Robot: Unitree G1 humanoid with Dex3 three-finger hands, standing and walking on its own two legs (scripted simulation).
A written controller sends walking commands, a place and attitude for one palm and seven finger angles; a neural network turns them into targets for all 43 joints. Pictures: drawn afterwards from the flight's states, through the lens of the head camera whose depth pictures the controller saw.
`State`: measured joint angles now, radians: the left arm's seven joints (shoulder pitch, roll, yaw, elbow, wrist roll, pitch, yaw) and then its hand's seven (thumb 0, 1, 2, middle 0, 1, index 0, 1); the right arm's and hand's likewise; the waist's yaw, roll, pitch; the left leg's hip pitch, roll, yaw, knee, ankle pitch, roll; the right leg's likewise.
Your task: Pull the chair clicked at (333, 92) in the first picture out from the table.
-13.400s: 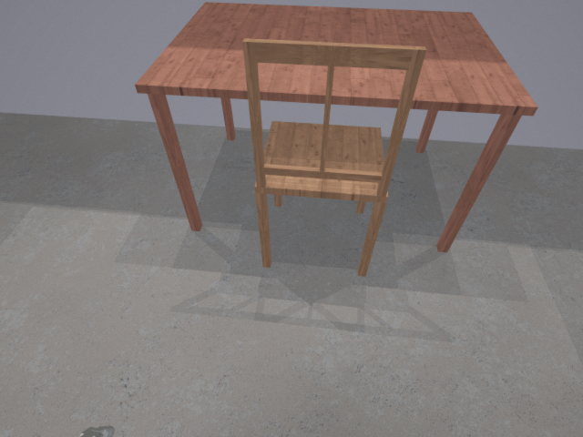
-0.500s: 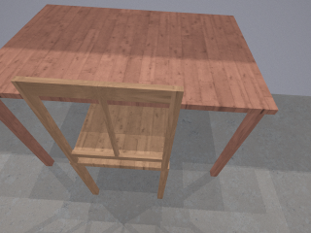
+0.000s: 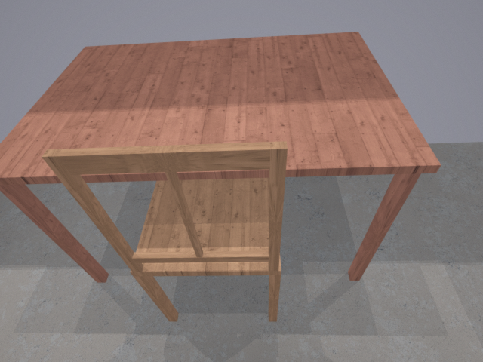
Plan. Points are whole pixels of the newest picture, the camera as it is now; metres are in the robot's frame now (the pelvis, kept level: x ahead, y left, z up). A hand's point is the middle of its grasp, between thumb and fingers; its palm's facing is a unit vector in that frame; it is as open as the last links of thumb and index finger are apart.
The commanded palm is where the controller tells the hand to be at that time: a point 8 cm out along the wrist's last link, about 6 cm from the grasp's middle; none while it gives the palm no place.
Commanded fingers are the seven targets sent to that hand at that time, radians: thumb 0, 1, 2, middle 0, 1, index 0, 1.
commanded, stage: come to a stop and stand still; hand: left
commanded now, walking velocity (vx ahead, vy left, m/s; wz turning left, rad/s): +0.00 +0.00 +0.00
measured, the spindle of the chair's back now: (187, 219) +0.41 +0.16 -0.06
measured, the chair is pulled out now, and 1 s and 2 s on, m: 0.00 0.00 0.00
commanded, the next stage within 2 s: look again from close up in 0.78 s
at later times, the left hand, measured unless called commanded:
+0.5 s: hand out of the picture +0.07 +0.14 -0.16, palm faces +0.01 -0.97 -0.24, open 7.3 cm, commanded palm none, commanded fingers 0.00 0.90 0.90 -0.20 -0.30 -0.20 -0.30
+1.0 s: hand out of the picture +0.06 +0.13 -0.16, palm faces +0.01 -0.98 -0.22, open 7.3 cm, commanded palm none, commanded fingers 0.00 0.90 0.90 -0.20 -0.30 -0.20 -0.30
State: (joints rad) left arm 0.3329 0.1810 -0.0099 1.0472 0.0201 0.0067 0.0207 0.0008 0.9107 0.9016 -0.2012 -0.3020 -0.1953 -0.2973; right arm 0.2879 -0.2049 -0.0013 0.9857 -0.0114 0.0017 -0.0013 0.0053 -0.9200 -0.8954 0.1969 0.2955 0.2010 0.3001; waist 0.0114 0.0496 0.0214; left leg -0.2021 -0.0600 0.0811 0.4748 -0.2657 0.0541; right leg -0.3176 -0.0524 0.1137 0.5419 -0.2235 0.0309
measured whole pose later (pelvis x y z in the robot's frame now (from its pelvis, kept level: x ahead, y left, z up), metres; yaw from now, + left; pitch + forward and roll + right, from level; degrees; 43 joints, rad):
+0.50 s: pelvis +0.04 -0.04 +0.00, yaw +1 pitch +0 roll +1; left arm 0.22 0.17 -0.01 1.08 0.01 -0.02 0.03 0.00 0.92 0.90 -0.20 -0.30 -0.20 -0.30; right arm 0.26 -0.17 0.00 1.09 -0.01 -0.02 -0.02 0.00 -0.91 -0.90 0.19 0.30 0.20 0.30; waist -0.01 0.02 0.05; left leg -0.13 0.01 0.04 0.43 -0.30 -0.02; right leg -0.25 0.01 0.06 0.52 -0.26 -0.01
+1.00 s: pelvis +0.04 -0.05 +0.01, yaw +1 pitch -1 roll +1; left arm 0.25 0.17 -0.01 1.08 0.01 -0.02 0.03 0.00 0.92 0.90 -0.20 -0.30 -0.20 -0.30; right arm 0.29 -0.15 0.01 1.12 0.00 -0.02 -0.03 0.00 -0.91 -0.90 0.19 0.30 0.20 0.30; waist -0.01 0.00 0.05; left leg -0.11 0.03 0.03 0.41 -0.28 -0.03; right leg -0.22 0.03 0.06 0.47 -0.24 -0.02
